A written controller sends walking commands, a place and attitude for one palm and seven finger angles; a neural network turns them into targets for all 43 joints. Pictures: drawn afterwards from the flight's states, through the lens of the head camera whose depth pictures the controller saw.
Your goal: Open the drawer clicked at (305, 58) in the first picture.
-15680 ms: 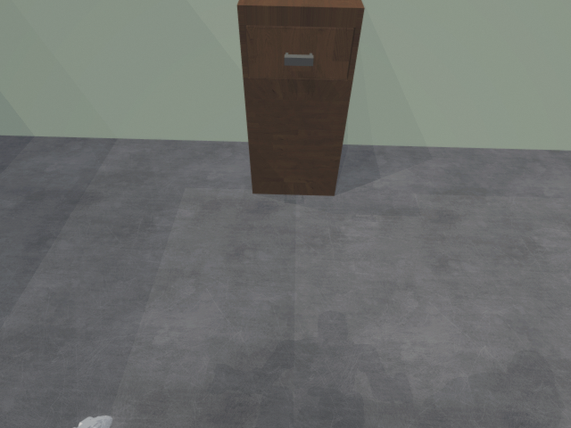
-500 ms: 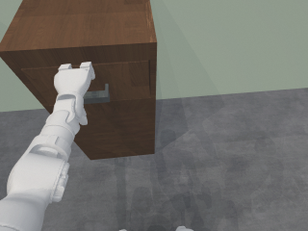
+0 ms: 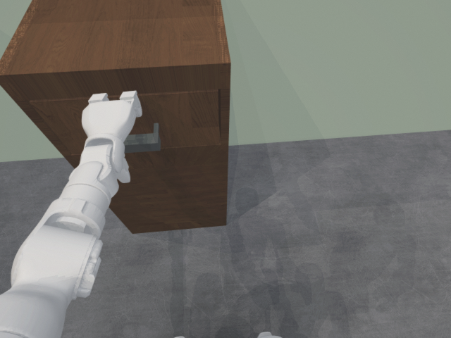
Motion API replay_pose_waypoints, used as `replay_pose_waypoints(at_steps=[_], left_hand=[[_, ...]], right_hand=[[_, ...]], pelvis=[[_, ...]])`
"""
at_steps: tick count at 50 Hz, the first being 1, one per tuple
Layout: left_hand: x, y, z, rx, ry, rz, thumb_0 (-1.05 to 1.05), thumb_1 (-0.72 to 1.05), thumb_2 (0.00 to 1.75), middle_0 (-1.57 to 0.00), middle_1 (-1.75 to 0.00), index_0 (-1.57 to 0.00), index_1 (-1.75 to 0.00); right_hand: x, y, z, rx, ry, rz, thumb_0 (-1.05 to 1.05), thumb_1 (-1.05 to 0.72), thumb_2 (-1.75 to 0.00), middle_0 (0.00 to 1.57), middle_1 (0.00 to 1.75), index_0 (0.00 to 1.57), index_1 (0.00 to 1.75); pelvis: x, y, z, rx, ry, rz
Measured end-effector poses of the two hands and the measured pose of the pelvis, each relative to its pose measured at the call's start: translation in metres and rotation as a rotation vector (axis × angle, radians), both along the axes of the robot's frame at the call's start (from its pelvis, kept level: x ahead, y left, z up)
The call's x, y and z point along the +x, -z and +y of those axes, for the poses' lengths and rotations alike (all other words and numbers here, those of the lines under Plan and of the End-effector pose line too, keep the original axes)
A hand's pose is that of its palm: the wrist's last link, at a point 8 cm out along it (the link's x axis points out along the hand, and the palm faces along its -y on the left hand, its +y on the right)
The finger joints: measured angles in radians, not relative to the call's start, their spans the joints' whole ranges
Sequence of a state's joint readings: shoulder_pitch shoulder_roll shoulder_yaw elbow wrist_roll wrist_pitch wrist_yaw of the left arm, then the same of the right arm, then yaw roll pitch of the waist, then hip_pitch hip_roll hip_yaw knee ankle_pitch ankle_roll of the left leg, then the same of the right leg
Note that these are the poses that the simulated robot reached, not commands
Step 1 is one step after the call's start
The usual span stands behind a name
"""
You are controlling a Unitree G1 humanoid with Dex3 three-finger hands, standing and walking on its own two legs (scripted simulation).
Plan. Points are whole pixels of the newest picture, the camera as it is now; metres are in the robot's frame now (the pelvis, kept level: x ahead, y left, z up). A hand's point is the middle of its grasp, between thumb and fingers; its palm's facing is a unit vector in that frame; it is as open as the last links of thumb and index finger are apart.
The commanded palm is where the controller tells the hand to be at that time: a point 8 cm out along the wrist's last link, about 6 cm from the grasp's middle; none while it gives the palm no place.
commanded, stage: re-aim the fingers above the handle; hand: left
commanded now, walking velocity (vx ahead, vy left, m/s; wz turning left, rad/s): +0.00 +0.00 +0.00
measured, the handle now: (136, 135) +0.54 +0.17 -0.02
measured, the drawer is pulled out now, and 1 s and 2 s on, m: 0.00 0.00 0.00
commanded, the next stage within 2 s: lower the fingers behind the handle in 0.36 s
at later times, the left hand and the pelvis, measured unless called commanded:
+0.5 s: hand (130, 138) +0.49 +0.16 +0.03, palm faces -0.05 -0.02 -1.00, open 13.8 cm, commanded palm +0.47 +0.17 +0.09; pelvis +0.00 -0.01 +0.00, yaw +0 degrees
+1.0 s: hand (123, 152) +0.48 +0.18 +0.00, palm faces -0.07 -0.01 -1.00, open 13.8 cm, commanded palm +0.47 +0.18 +0.05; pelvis -0.01 -0.01 -0.01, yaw +0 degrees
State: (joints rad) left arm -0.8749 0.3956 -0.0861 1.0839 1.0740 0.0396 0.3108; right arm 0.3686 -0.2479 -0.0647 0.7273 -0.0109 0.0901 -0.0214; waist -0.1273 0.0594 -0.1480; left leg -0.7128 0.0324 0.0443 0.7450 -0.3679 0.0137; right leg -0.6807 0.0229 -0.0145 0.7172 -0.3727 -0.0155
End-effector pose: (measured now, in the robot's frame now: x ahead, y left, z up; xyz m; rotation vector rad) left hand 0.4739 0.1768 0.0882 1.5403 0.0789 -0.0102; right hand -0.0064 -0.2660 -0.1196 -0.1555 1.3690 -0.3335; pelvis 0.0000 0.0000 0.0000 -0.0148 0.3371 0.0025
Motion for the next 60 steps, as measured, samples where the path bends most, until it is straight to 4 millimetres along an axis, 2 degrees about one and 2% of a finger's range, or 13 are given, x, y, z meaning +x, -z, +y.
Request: replay_pose_waypoints(at_steps=[12, 18, 26, 49, 60], left_hand=[[-0.004, -0.001, -0.004, 0.022, -0.004, -0.018, 0.0, -0.49, 0.3, -0.32, -1.2, -0.33, -1.2], [-0.002, -0.005, -0.008, 0.02, -0.007, -0.013, 0.0, -0.49, 0.3, -0.31, -1.2, -0.32, -1.2], [-0.003, 0.001, -0.019, 0.008, 0.02, -0.007, 0.0, -0.49, 0.3, -0.31, -1.2, -0.32, -1.2], [-0.009, 0.032, 0.002, 0.02, -0.009, 0.015, 0.0, -0.49, 0.3, -0.31, -1.2, -0.32, -1.2], [-0.001, 0.045, 0.0, 0.02, 0.002, -0.018, 0.0, -0.49, 0.3, -0.33, -1.22, -0.32, -1.2]], right_hand=[[0.011, 0.003, -0.003, 0.007, -0.016, -0.029, 0.0, -0.91, -0.9, 0.21, 0.3, 0.21, 0.3], [0.011, 0.002, -0.006, 0.005, -0.013, -0.028, 0.0, -0.91, -0.9, 0.21, 0.3, 0.21, 0.3], [0.008, 0.002, -0.01, -0.001, -0.007, -0.023, 0.0, -0.91, -0.9, 0.21, 0.3, 0.21, 0.3], [-0.004, 0.008, -0.009, -0.017, -0.01, 0.003, 0.0, -0.91, -0.9, 0.21, 0.3, 0.21, 0.3], [-0.016, 0.017, -0.001, -0.021, -0.012, 0.027, 0.0, -0.91, -0.9, 0.21, 0.3, 0.21, 0.3]], pelvis=[[-0.002, 0.0, -0.005, 0.004, -0.007, -0.008], [-0.001, -0.001, -0.006, 0.007, -0.005, -0.008], [-0.001, -0.001, -0.008, 0.009, -0.003, -0.007], [-0.006, 0.01, -0.007, 0.001, -0.007, 0.035], [-0.012, 0.022, 0.0, -0.008, -0.008, 0.076]])
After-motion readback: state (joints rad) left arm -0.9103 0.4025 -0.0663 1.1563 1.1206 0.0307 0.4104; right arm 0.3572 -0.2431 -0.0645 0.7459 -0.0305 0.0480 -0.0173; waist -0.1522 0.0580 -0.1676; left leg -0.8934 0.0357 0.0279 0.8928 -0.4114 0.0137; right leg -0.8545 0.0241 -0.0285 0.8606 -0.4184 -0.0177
